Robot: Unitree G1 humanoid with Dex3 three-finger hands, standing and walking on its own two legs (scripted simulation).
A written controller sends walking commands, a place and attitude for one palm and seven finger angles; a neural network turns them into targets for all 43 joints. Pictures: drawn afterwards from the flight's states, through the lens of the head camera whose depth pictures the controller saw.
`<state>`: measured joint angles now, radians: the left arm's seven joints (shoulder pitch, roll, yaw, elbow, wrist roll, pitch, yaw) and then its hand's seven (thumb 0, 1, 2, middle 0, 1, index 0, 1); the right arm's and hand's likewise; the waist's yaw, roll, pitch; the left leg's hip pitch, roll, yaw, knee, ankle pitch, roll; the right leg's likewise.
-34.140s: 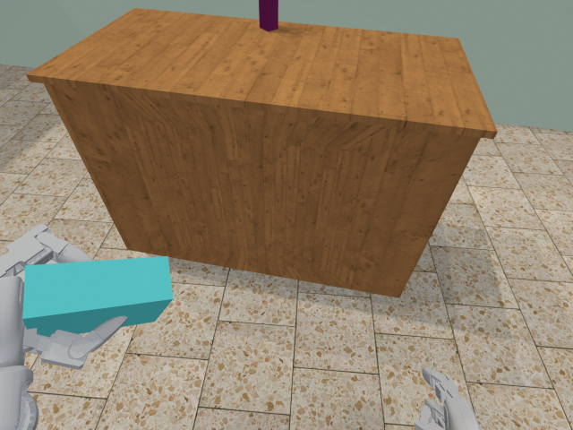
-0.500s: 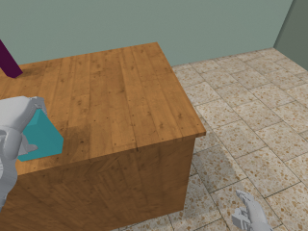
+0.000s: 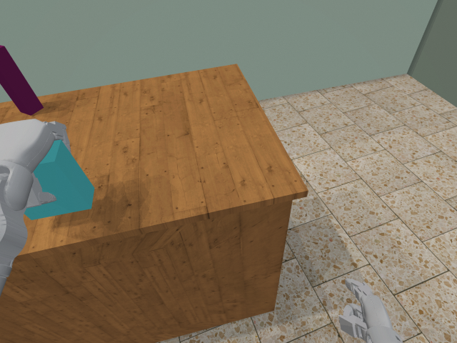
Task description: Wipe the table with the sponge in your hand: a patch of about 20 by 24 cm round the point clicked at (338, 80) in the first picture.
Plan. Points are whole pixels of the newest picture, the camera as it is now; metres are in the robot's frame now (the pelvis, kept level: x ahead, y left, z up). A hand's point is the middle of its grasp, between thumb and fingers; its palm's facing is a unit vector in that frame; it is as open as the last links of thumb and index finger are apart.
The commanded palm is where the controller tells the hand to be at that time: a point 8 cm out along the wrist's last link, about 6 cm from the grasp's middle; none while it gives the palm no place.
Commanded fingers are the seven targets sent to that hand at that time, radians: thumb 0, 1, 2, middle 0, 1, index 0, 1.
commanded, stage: lift the sponge slowly off the table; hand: left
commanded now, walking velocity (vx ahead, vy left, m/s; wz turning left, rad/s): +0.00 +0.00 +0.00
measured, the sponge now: (52, 189) +0.28 +0.35 +0.14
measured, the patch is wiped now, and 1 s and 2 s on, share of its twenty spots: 1.00 1.00 1.00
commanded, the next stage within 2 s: bring the sponge back beside the body in 0.86 s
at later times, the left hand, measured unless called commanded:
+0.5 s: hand (35, 148) +0.30 +0.35 +0.22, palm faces +0.06 +0.04 -1.00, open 9.2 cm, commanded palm +0.26 +0.35 +0.29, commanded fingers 0.00 0.10 1.30 -1.20 -1.60 -1.20 -1.60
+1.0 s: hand (34, 136) +0.31 +0.34 +0.23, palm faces +0.06 +0.04 -1.00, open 9.2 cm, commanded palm +0.26 +0.35 +0.31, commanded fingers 0.00 0.10 1.30 -1.20 -1.60 -1.20 -1.60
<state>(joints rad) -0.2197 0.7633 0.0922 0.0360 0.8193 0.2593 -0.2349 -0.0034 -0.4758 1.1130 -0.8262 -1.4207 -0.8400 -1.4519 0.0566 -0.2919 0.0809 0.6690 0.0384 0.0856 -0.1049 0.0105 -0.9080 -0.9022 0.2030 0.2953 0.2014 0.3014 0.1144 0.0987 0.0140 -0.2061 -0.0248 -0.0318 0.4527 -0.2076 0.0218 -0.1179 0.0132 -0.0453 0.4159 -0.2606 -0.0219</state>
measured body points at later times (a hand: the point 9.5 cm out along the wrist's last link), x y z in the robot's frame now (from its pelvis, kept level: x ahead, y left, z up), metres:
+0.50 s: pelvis +0.00 +0.00 +0.00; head +0.00 -0.03 +0.45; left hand +0.29 +0.34 +0.27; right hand +0.22 -0.21 -0.10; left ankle +0.02 +0.11 -0.74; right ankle -0.02 -0.11 -0.74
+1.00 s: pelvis +0.00 +0.00 +0.00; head +0.00 -0.04 +0.45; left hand +0.30 +0.34 +0.29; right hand +0.23 -0.21 -0.09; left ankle +0.02 +0.11 -0.74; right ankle -0.02 -0.11 -0.74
